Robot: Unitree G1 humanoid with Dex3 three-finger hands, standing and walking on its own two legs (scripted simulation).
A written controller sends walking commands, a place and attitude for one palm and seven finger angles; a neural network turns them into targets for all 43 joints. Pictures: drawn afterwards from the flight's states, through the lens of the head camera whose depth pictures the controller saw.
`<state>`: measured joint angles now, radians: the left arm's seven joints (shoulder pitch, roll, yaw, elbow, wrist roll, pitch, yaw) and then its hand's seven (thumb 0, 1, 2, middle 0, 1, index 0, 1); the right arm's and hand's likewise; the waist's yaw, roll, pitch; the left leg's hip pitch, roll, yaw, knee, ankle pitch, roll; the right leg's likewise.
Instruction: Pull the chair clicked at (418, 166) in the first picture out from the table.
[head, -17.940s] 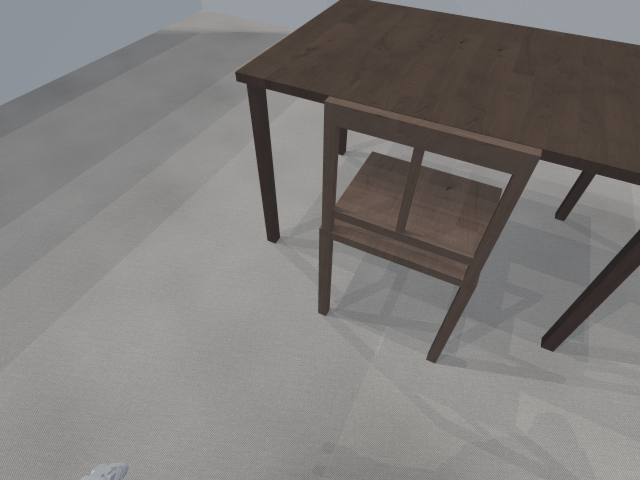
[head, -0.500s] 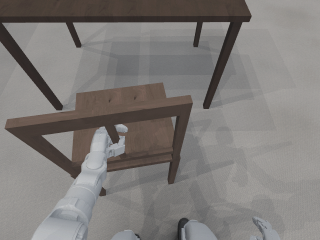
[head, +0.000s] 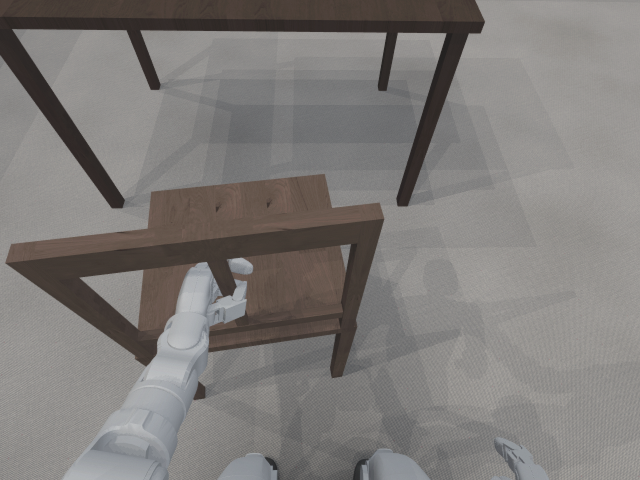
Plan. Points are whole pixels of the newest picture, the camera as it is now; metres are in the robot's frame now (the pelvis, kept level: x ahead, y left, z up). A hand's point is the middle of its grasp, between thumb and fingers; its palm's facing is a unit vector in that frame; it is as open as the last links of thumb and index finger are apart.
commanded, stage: step backward, pulling the chair out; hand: left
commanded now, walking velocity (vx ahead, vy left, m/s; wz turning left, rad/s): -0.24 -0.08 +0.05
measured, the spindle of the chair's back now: (230, 293) +0.38 +0.15 -0.10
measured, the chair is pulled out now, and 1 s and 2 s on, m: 0.45 0.58 0.58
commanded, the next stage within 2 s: stop walking, hand still on the chair in 0.28 s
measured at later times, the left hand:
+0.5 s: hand (238, 364) +0.26 +0.11 -0.06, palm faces -0.01 -0.98 -0.18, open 5.2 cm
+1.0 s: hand (236, 388) +0.23 +0.11 -0.06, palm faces -0.01 -0.98 -0.19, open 5.3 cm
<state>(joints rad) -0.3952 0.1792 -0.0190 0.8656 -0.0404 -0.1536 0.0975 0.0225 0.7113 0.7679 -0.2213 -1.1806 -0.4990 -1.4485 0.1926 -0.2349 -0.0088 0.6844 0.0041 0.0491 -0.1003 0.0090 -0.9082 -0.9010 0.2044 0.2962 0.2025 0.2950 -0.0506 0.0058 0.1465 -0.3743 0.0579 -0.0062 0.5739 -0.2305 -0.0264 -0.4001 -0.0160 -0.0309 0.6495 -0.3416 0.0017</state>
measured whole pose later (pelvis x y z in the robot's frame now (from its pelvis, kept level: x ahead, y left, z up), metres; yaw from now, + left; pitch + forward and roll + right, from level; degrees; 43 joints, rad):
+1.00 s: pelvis -0.05 -0.01 +0.01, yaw -1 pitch -2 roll +0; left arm -0.14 0.13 -0.04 0.74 -0.03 -0.10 0.09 0.05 0.68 0.80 -0.25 -1.19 -0.50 -1.45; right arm 0.18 -0.23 0.00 0.69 0.03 0.01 -0.11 0.01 -0.91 -0.90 0.20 0.30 0.20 0.29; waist -0.02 0.02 0.09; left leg -0.14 0.05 0.03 0.46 -0.28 -0.04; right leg -0.26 -0.03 -0.02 0.47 -0.18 0.01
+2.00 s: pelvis -0.03 -0.01 -0.03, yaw +1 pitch +9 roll +0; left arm 0.07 0.14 -0.05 0.28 -0.05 0.14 0.10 0.00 -0.51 0.22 -0.18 -0.53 -0.19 -0.53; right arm 0.22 -0.25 0.01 0.59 0.03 -0.07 -0.07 0.01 -0.91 -0.90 0.21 0.30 0.20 0.30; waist -0.04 0.04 -0.09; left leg -0.49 0.03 -0.01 0.79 -0.46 -0.03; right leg -0.60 -0.07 -0.04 0.79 -0.36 0.02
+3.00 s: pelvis -0.03 -0.01 -0.05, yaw +3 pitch +11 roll -1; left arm 0.62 0.18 -0.11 -0.22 -0.03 0.17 0.08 -0.01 -0.53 0.21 -0.01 0.00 -0.01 0.00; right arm 0.23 -0.24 0.01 0.48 0.04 -0.11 -0.11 0.01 -0.91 -0.90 0.21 0.30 0.20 0.30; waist -0.03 0.04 -0.14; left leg -0.63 0.02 -0.06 0.98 -0.54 -0.04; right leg -0.71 -0.08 -0.08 0.96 -0.44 0.02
